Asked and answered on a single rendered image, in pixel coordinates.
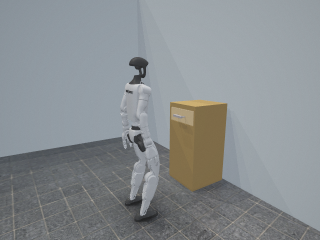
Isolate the right robot hand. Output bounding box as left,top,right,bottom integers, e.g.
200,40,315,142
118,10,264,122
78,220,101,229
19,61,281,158
145,146,159,169

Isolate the robot right upper arm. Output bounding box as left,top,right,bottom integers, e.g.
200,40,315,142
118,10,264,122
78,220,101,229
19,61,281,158
136,84,152,120

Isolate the cabinet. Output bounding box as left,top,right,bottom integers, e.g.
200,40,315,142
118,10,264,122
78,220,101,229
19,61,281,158
169,99,228,192

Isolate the robot left forearm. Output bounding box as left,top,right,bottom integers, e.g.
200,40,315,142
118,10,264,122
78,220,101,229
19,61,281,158
120,110,130,133

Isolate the handle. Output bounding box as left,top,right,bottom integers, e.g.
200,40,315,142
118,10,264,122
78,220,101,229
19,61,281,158
173,114,185,119

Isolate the left robot foot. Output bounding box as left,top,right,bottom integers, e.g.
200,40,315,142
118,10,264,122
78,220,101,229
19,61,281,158
125,196,143,206

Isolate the robot right forearm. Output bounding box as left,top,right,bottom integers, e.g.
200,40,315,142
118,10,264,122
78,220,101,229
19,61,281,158
138,112,153,148

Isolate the robot left upper arm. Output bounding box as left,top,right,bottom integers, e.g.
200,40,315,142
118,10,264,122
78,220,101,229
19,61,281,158
120,83,129,113

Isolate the drawer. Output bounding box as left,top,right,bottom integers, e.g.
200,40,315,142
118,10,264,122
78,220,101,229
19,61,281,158
171,107,194,126

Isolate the left robot hand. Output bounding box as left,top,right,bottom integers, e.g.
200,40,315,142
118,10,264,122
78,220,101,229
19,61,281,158
122,132,133,149

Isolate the left robot thigh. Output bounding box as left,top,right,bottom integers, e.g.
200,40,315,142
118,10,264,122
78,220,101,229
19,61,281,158
127,133,146,173

